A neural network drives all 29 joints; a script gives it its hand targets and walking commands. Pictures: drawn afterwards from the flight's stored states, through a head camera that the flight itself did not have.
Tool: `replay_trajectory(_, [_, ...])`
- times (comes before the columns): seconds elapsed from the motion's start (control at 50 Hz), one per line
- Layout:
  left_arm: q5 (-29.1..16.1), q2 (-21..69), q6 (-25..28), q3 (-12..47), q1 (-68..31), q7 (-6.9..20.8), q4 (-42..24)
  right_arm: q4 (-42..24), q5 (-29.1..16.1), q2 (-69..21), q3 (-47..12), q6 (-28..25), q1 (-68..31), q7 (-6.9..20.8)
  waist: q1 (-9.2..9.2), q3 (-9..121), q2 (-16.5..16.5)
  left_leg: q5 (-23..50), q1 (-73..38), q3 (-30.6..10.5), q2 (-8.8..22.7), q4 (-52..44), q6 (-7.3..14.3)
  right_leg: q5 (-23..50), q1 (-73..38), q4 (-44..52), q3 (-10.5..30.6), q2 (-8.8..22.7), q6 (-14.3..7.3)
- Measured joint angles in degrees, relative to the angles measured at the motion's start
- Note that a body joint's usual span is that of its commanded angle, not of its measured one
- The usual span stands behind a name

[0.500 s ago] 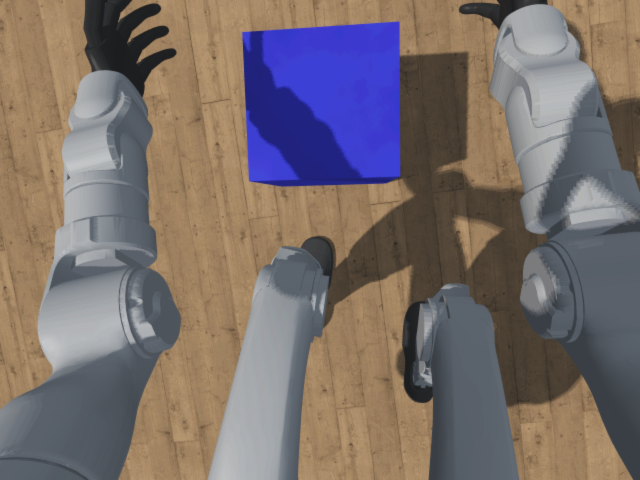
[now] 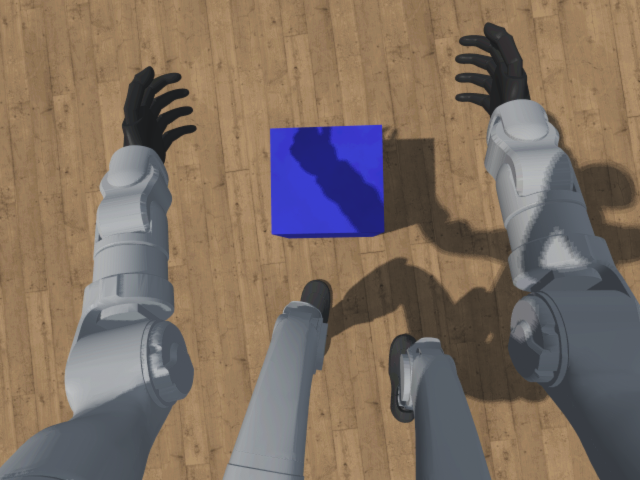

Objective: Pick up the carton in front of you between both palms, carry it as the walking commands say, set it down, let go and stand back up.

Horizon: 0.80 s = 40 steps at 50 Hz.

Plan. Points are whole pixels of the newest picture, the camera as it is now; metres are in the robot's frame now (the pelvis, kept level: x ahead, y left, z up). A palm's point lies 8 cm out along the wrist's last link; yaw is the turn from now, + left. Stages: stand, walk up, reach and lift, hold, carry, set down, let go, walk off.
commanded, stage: let go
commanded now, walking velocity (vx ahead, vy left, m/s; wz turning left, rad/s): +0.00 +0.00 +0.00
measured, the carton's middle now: (328, 190) +0.47 +0.12 -0.51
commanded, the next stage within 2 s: stand in 1.28 s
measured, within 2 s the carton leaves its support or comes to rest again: neither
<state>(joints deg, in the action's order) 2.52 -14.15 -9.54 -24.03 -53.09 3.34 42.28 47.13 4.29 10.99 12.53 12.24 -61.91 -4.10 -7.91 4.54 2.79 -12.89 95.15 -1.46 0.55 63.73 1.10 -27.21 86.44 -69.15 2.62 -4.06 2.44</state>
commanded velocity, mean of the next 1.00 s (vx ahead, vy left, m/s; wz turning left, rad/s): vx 0.00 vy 0.00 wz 0.00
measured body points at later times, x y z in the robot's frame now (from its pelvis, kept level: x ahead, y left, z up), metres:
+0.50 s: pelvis +0.06 +0.01 +0.11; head +0.21 +0.03 +0.53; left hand +0.28 +0.28 +0.01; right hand +0.38 -0.15 +0.01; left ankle +0.12 +0.11 -0.60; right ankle +0.02 -0.14 -0.60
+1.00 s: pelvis +0.10 -0.04 +0.14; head +0.12 -0.03 +0.59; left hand +0.26 +0.21 +0.06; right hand +0.28 -0.26 +0.06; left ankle +0.12 +0.11 -0.60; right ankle +0.03 -0.14 -0.60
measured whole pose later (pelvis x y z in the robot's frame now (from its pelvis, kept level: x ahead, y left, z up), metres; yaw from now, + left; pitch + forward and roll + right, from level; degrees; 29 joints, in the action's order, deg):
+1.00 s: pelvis +0.10 -0.04 +0.14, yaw +3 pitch -1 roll +2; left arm 0.3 -12.4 -5.4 -2.8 13.0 3.8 24.1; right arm 24.8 -0.3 11.8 1.8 4.2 13.3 2.6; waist 0.1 -4.1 2.9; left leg -9.7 12.0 -0.8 -0.4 22.6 -1.7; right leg -20.8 3.5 -25.4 3.9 -1.3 -1.9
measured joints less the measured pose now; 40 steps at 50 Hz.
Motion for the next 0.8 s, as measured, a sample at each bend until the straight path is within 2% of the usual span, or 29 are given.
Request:
replay_trajectory(0.14, [2.04,0.36,0.69,5.40,13.75,3.20,-6.03,-9.99,2.40,-5.26,-0.25,-0.95,17.14,-3.06,1.31,-1.00,-0.70,1.46,-11.87,0.48,-0.15,-8.66,0.70,2.68,-12.10,10.11,0.68,0.56,0.36])
replay_trajectory(0.24, [0.99,-0.42,1.76,10.21,24.32,4.56,-9.43,-15.04,1.94,-6.88,-1.66,-2.55,29.23,-3.55,1.66,-2.67,-1.34,2.04,-22.40,0.97,-0.61,-14.36,1.05,3.94,-22.81,16.66,1.23,1.34,0.50])
replay_trajectory(0.34, [-0.80,-0.35,4.03,13.68,33.77,4.40,-11.40,-15.19,1.63,-6.56,-2.58,-5.53,37.46,-1.86,2.03,-3.06,-1.96,2.25,-31.77,1.13,-1.29,-18.83,1.19,4.58,-32.44,21.80,1.37,2.23,0.43])
replay_trajectory(0.6, [-2.92,2.63,8.31,20.95,58.17,1.19,-18.46,-14.81,-0.29,-3.48,-5.25,-11.74,58.12,3.10,3.25,-5.72,-2.82,3.16,-58.31,1.10,-2.07,-31.07,0.08,6.22,-58.88,34.56,1.48,3.52,-1.04])
replay_trajectory(0.8, [-3.02,1.93,7.09,22.05,66.72,0.61,-18.83,-18.26,-2.57,-0.93,-8.86,-11.38,70.02,5.09,6.10,-7.71,-1.34,3.98,-76.03,0.72,-1.85,-39.17,-1.70,6.54,-75.78,41.23,1.24,3.53,-3.12])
